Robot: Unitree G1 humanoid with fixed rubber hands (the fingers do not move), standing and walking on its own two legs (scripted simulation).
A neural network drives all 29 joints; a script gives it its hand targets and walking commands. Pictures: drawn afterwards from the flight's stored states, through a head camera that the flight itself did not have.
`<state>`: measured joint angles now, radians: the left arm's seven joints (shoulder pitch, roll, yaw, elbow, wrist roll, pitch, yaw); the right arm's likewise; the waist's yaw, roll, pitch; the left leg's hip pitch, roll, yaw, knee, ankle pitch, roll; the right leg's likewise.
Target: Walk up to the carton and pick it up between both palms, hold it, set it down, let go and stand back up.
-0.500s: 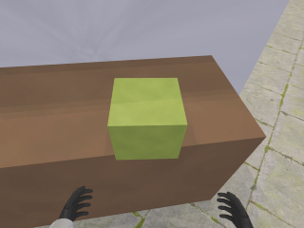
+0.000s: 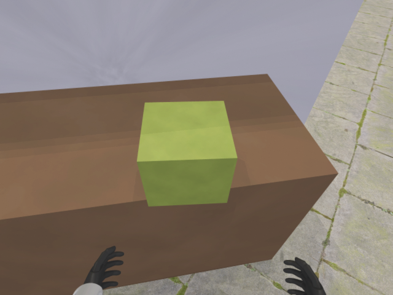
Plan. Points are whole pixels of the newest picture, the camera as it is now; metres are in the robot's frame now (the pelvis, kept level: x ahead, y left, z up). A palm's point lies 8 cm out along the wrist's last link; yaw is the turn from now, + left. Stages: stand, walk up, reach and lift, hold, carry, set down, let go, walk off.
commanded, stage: stand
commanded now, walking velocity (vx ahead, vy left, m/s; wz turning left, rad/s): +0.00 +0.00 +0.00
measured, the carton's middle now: (186, 153) +0.43 +0.07 +0.04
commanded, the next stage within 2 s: none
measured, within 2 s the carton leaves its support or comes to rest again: neither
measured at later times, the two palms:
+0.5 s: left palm out of the picture +0.04 +0.25 -0.14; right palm out of the picture +0.09 -0.22 -0.13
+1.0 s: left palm out of the picture -0.05 +0.24 -0.15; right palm out of the picture +0.03 -0.21 -0.14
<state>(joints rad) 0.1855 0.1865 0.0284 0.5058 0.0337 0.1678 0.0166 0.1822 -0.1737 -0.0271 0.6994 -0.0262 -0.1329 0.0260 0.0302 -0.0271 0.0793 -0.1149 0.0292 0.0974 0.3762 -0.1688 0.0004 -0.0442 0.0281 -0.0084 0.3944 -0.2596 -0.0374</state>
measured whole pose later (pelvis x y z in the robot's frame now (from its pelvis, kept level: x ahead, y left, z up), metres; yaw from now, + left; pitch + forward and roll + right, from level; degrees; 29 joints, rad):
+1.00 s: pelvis -0.01 +0.01 -0.01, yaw +8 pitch +0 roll -1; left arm 0.34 0.16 0.06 1.01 0.02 0.00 0.04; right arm 0.38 -0.14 -0.03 0.94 -0.03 -0.01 -0.03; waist 0.01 0.00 -0.02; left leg -0.30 -0.03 -0.03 0.48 -0.17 0.03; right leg -0.16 -0.02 -0.14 0.46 -0.30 -0.01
